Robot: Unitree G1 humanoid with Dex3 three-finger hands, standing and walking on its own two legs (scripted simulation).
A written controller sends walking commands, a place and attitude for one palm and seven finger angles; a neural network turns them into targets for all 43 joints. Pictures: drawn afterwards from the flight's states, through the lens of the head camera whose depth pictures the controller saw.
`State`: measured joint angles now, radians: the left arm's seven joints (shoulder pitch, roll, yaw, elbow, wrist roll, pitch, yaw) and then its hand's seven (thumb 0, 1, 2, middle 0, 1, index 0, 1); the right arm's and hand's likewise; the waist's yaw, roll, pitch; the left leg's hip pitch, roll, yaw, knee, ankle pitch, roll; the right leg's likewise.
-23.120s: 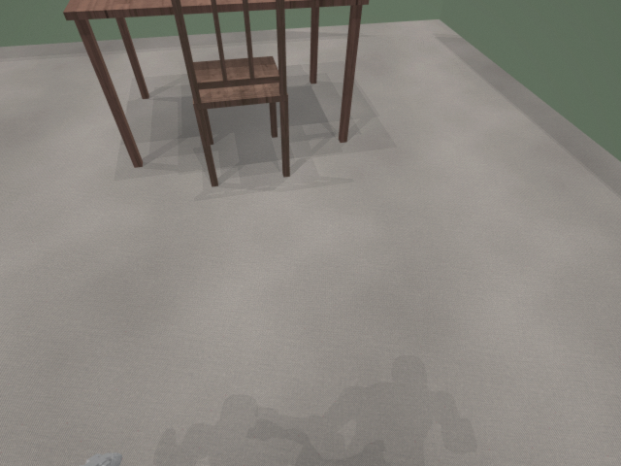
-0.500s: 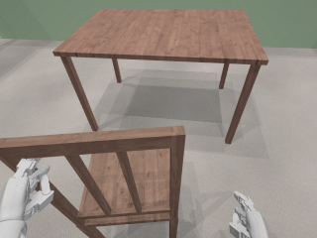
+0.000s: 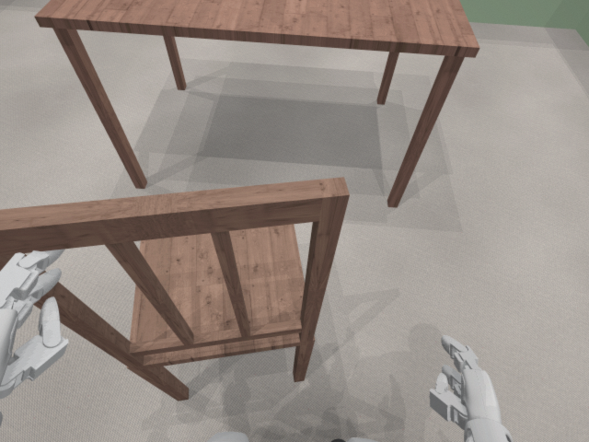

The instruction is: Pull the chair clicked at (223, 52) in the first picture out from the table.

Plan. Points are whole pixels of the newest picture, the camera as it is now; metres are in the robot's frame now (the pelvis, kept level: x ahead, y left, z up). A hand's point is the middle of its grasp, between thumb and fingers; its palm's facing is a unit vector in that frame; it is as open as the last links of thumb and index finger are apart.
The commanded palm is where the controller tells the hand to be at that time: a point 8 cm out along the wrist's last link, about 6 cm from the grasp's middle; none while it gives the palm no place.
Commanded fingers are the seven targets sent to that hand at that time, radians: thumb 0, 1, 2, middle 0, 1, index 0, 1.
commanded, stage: step back with the hand held close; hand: left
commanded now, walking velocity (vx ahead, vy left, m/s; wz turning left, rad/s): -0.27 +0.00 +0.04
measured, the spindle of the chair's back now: (162, 302) +0.30 +0.22 -0.05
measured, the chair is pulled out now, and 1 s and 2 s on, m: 0.55 0.56 0.56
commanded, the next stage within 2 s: stop stepping back and stand still in 1.10 s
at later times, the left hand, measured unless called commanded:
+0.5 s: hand out of the picture +0.15 +0.30 +0.18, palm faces +0.53 -0.72 -0.45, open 7.3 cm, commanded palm +0.09 +0.32 +0.18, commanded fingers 0.00 0.90 0.90 -0.20 -0.30 -0.20 -0.30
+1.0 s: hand out of the picture +0.11 +0.29 +0.17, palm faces +0.47 -0.75 -0.47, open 7.4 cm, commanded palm +0.04 +0.33 +0.18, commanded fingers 0.00 0.90 0.90 -0.20 -0.30 -0.20 -0.30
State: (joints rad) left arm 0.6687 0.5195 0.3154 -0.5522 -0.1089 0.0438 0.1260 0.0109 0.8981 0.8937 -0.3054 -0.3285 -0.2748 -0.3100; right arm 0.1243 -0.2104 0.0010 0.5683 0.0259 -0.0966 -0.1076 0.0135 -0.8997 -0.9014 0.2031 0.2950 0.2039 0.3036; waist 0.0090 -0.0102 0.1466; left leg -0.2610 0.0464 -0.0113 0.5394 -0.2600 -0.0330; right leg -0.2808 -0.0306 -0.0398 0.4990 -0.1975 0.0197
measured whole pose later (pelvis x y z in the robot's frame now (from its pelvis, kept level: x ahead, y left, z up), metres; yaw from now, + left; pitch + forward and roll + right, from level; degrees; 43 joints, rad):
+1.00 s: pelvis -0.09 +0.02 -0.01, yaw +3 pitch +2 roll -1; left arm 0.53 0.42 0.45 -0.54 -0.02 -0.25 0.18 0.01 0.89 0.89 -0.21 -0.30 -0.21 -0.30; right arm 0.16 -0.21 -0.03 0.68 -0.01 -0.12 -0.08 0.01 -0.90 -0.90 0.21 0.30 0.21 0.30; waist -0.02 -0.01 0.01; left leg -0.39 -0.02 -0.03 0.64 -0.28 0.01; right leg -0.44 -0.05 -0.01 0.59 -0.19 0.04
